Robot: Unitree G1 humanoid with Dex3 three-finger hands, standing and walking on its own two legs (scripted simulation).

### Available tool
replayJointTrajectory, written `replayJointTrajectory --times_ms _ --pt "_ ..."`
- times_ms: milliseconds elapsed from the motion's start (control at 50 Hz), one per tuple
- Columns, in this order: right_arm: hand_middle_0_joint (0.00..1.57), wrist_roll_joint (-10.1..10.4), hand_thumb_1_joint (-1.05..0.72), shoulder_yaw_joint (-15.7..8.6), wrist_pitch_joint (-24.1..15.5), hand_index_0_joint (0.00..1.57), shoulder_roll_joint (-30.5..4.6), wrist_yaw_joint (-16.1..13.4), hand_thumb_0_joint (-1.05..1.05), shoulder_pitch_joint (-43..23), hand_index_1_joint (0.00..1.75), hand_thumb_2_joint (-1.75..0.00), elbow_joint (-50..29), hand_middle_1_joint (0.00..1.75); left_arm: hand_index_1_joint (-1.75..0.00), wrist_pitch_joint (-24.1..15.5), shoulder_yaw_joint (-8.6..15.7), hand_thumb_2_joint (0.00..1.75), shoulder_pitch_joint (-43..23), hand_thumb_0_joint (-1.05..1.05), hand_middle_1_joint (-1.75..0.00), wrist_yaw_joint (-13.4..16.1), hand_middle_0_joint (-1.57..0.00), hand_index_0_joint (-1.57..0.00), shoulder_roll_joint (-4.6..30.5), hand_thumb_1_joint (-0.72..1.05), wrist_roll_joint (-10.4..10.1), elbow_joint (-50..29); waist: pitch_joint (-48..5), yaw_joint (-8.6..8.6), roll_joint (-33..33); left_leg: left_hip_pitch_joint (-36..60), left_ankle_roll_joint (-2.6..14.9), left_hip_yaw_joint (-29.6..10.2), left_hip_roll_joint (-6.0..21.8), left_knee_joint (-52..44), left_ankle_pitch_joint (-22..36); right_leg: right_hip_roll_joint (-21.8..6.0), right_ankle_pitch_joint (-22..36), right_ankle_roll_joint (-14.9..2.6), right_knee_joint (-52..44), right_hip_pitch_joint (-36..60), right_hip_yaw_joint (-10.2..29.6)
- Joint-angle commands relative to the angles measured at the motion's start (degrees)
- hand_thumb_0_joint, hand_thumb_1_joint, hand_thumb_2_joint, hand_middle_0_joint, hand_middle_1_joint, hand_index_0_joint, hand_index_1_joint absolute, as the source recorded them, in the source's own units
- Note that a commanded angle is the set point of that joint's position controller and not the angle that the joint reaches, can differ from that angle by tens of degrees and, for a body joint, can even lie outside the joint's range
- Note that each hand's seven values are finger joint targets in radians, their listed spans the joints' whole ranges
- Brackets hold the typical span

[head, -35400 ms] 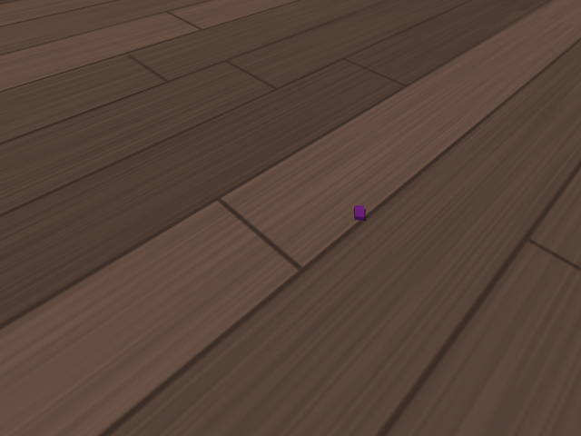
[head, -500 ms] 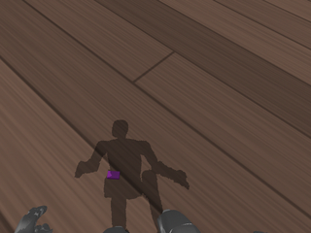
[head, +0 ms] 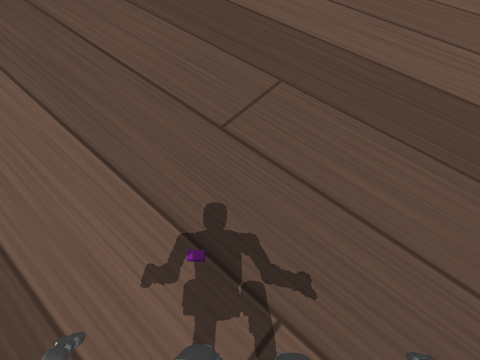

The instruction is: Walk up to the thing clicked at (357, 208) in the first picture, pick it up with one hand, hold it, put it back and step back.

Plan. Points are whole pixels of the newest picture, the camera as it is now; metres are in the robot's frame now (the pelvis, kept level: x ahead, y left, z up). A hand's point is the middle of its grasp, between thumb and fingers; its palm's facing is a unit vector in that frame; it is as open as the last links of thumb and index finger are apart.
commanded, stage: step back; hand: left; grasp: from above
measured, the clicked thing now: (196, 255) +0.56 +0.19 -0.75
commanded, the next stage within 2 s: none
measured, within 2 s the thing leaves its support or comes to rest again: neither
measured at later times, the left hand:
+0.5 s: hand out of the picture -0.08 +0.26 -0.16, palm faces -0.05 -0.91 -0.41, open 7.4 cm
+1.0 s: hand out of the picture -0.22 +0.24 -0.15, palm faces +0.03 -0.93 -0.38, open 7.4 cm
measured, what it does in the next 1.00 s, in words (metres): walks backwards: left foot, then right foot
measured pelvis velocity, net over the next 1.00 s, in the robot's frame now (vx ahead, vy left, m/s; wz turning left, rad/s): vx -0.34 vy -0.04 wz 0.03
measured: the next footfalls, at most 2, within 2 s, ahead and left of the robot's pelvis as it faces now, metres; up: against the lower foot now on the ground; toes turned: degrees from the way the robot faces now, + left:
left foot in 0.10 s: -0.01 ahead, +0.12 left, +0.00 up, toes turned +0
right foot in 0.48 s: -0.16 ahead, -0.15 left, +0.00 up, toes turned +0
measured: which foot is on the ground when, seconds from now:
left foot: up 0.00-0.08, down 0.10-0.52, up 0.54-0.80, down 0.82-1.00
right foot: down 0.00-0.12, up 0.14-0.46, down 0.48-0.84, up 0.86-1.00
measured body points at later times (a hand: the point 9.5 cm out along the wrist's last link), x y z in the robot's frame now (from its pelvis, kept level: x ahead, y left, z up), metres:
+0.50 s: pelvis -0.17 -0.02 -0.02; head -0.11 -0.02 +0.43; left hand -0.07 +0.31 -0.13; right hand -0.04 -0.34 -0.12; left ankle -0.05 +0.12 -0.73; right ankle -0.21 -0.15 -0.74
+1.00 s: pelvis -0.34 -0.04 +0.00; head -0.29 -0.02 +0.44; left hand -0.22 +0.28 -0.12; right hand -0.25 -0.34 -0.11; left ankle -0.29 +0.08 -0.73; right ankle -0.36 -0.17 -0.65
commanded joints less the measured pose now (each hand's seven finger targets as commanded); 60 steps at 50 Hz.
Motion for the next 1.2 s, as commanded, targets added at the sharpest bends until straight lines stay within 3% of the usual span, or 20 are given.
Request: replayJointTrajectory --times_ms 0,60,120,200,360,460,480,500,520,580,760,800,820,840,900,1100,1120,1140,1160,1180 --pt "0.2 -0.7 -0.9 -2.6 -1.7 0.2 -8.3 -0.9 0.0 2.3 0.3 -0.9 -4.3 0.3 -0.3 -0.7 3.8 0.9 0.5 0.0 -0.3 1.0 -0.2 -0.2 14.4 0.9 -0.4 -6.0 -13.2 1.35 -12.0 -0.6 0.88 3.1 4.1 -19.1 1.0 -13.4 29.3 -10.56 -3.1 16.4 13.0" --pt "0.2 -1.8 -0.9 -3.9 -2.3 0.2 -9.5 -0.5 0.0 5.4 0.3 -0.9 -2.8 0.3 -0.3 0.5 2.9 0.9 -0.4 0.0 -0.3 0.4 -0.2 -0.2 13.7 0.9 -1.1 -6.9 -12.5 -1.04 -6.2 12.1 2.62 3.1 5.5 -36.8 20.5 -9.3 16.7 -4.92 1.4 4.9 9.9" --pt "0.2 -2.6 -0.9 -6.1 -2.5 0.2 -19.5 0.2 0.0 0.9 0.3 -0.9 -5.2 0.3 -0.3 0.4 4.0 0.9 -5.7 0.0 -0.3 1.2 -0.2 -0.2 13.7 0.9 -0.4 -7.5 -8.6 -4.22 11.5 2.8 18.58 -25.3 29.4 -41.0 32.7 5.2 -22.9 0.81 29.4 -5.9 9.0" --pt "0.2 -2.0 -0.9 -4.1 -2.9 0.2 -12.6 -1.0 0.0 -4.0 0.3 -0.9 -6.3 0.3 -0.3 0.5 4.3 0.9 2.2 0.0 -0.3 0.9 -0.2 -0.2 13.2 0.9 -1.7 -3.6 -8.9 1.44 5.9 9.2 13.72 -8.2 20.3 -34.5 41.0 6.2 -14.2 0.76 40.3 -10.8 10.9" --pt "0.2 -2.3 -0.9 -4.8 -2.1 0.2 -13.7 -0.9 0.0 0.1 0.3 -0.9 -7.5 0.3 -0.3 0.0 3.7 0.9 2.5 0.0 -0.3 0.2 -0.2 -0.2 11.7 0.9 -1.2 -3.8 -12.2 -2.32 10.1 16.1 15.74 -7.3 21.0 -31.6 39.0 2.0 -15.8 3.53 17.9 -5.5 4.5" --pt "0.2 -1.3 -0.9 -4.8 -0.4 0.2 -13.8 -0.4 0.0 -3.4 0.3 -0.9 -8.5 0.3 -0.3 -0.7 4.3 0.9 11.7 0.0 -0.3 -0.5 -0.2 -0.2 12.5 0.9 -0.3 1.5 -14.9 1.4 9.2 2.7 7.81 -4.1 16.0 -27.2 22.5 1.0 -0.9 -0.54 -8.3 11.9 0.1" --pt "0.2 -0.9 -0.9 -4.1 -0.3 0.2 -11.0 -0.2 0.0 -2.8 0.3 -0.9 -9.0 0.3 -0.3 -1.0 5.3 0.9 11.4 0.0 -0.3 -0.6 -0.2 -0.2 15.8 0.9 0.6 0.8 -12.2 1.11 -0.4 -7.5 4.38 -2.9 9.8 -19.9 11.3 -6.7 -7.6 -2.94 -11.3 12.8 14.1" --pt "0.2 -0.5 -0.9 -4.0 -0.5 0.2 -9.2 -1.1 0.0 -6.2 0.3 -0.9 -9.8 0.3 -0.3 -0.6 6.6 0.9 6.4 0.0 -0.3 -0.6 -0.2 -0.2 22.7 0.9 0.4 -1.4 -9.0 3.65 -18.4 -8.5 1.26 2.6 -0.1 -3.9 -3.1 -20.6 -9.6 -12.77 -18.7 -1.2 29.9" --pt "0.2 -0.8 -0.9 -4.8 -0.1 0.2 -11.7 -1.3 0.0 -5.7 0.3 -0.9 -9.4 0.3 -0.3 -0.9 6.6 0.9 1.8 0.0 -0.3 -0.3 -0.2 -0.2 24.0 0.9 0.5 -4.0 -4.7 2.68 -17.0 -5.4 0.32 -3.9 2.2 6.8 -4.8 -25.6 -9.5 -16.16 -21.0 -11.6 34.2" --pt "0.2 0.0 -0.9 -4.0 -0.7 0.2 -10.2 -1.0 0.0 0.8 0.3 -0.9 -5.8 0.3 -0.3 -1.3 4.6 0.9 -6.4 0.0 -0.3 0.5 -0.2 -0.2 16.1 0.9 0.4 -5.1 -4.4 -2.54 -8.5 -5.4 1.28 -3.3 -1.3 10.5 3.3 -13.0 7.8 -9.0 -11.3 -6.3 12.1" --pt "0.2 -1.5 -0.9 -3.5 -1.7 0.2 -8.4 -0.6 0.0 6.1 0.3 -0.9 -3.8 0.3 -0.3 0.2 3.6 0.9 -1.8 0.0 -0.3 1.0 -0.2 -0.2 15.5 0.9 -0.6 -6.0 -12.1 -0.36 -10.1 4.8 1.8 6.8 3.2 -29.7 10.0 -13.1 21.6 -7.77 1.0 10.1 9.9" --pt "0.2 -2.3 -0.9 -4.7 -2.0 0.2 -12.0 -0.7 0.0 6.4 0.3 -0.9 -3.2 0.3 -0.3 0.8 2.4 0.9 1.0 0.0 -0.3 0.6 -0.2 -0.2 12.7 0.9 -1.1 -6.1 -13.0 0.36 -1.1 13.3 4.94 -6.1 12.0 -37.3 21.2 -7.5 7.9 -2.73 7.7 -1.2 7.2" --pt "0.2 -2.1 -0.9 -5.9 -1.6 0.2 -19.5 0.0 0.0 2.3 0.3 -0.9 -4.7 0.3 -0.3 0.5 2.1 0.9 -1.5 0.0 -0.3 0.9 -0.2 -0.2 12.1 0.9 -1.7 -7.3 -11.4 -0.15 13.1 9.8 13.51 -21.5 25.0 -39.5 28.4 2.7 -13.8 0.51 16.9 -8.6 -1.8" --pt "0.2 -2.6 -0.9 -6.3 -1.9 0.2 -21.0 0.1 0.0 1.8 0.3 -0.9 -5.6 0.3 -0.3 0.7 3.6 0.9 -5.5 0.0 -0.3 1.6 -0.2 -0.2 14.2 0.9 -0.7 -6.9 -10.1 -3.56 12.6 1.6 19.47 -28.0 29.4 -41.1 30.8 3.2 -23.7 1.17 29.7 -5.9 5.6" --pt "0.2 -2.5 -0.9 -4.0 -2.3 0.2 -14.1 -1.0 0.0 -3.8 0.3 -0.9 -5.8 0.3 -0.3 1.3 3.4 0.9 0.0 0.0 -0.3 1.3 -0.2 -0.2 13.1 0.9 -2.1 -3.0 -9.5 1.91 4.2 3.3 15.04 -10.7 21.4 -35.3 38.8 5.1 -16.3 0.08 41.7 -7.5 10.4" --pt "0.2 -1.9 -0.9 -4.4 0.4 0.2 -14.1 0.2 0.0 -2.0 0.3 -0.9 -5.1 0.3 -0.3 -2.1 2.6 0.9 8.7 0.0 -0.3 0.4 -0.2 -0.2 11.4 0.9 -0.6 3.6 -15.6 1.24 10.3 9.7 10.53 -4.7 16.8 -27.3 21.9 2.8 -4.0 0.17 -12.4 9.1 -2.5" --pt "0.2 -1.7 -0.9 -3.4 0.4 0.2 -10.8 0.4 0.0 -1.3 0.3 -0.9 -5.2 0.3 -0.3 -2.6 3.5 0.9 8.9 0.0 -0.3 0.5 -0.2 -0.2 14.2 0.9 0.4 4.3 -14.4 0.74 4.3 -0.3 7.27 -3.2 13.4 -21.6 15.3 -1.7 -5.0 -1.11 -12.8 14.0 7.0" --pt "0.2 -1.2 -0.9 -2.6 -0.1 0.2 -7.7 0.2 0.0 -4.9 0.3 -0.9 -7.5 0.3 -0.3 -2.6 5.3 0.9 7.1 0.0 -0.3 0.4 -0.2 -0.2 20.7 0.9 0.6 3.0 -10.3 2.59 -11.8 -13.1 3.08 0.2 2.8 -14.0 2.0 -14.2 -11.4 -6.65 -16.4 10.8 25.6" --pt "0.2 -1.6 -0.9 -3.6 0.2 0.2 -10.0 -0.6 0.0 -6.8 0.3 -0.9 -7.1 0.3 -0.3 -2.6 5.8 0.9 2.0 0.0 -0.3 0.6 -0.2 -0.2 24.9 0.9 0.8 1.1 -6.6 4.0 -14.6 -6.6 0.8 -3.7 3.7 -2.8 -4.1 -24.8 -16.6 -14.74 -20.4 -6.2 35.1" --pt "0.2 -1.5 -0.9 -4.2 0.3 0.2 -11.8 -0.4 0.0 -6.2 0.3 -0.9 -5.9 0.3 -0.3 -2.9 5.1 0.9 -0.7 0.0 -0.3 0.7 -0.2 -0.2 22.1 0.9 0.4 0.3 -3.2 1.98 -8.2 -5.1 0.68 -7.1 4.3 2.5 -1.0 -22.9 -16.8 -13.96 -19.5 -10.2 30.8"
